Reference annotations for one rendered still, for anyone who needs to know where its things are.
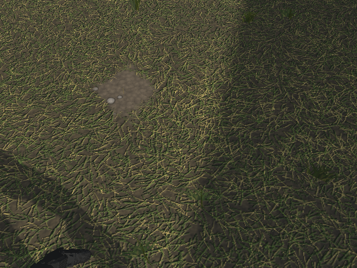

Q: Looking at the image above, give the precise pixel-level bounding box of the robot left hand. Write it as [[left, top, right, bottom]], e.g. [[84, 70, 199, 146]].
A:
[[30, 247, 91, 268]]

